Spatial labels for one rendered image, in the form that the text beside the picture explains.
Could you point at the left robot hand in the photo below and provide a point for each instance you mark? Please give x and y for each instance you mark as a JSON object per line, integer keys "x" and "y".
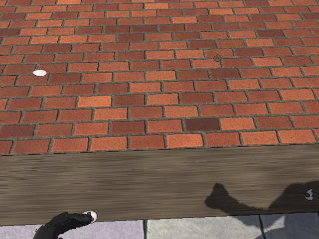
{"x": 61, "y": 224}

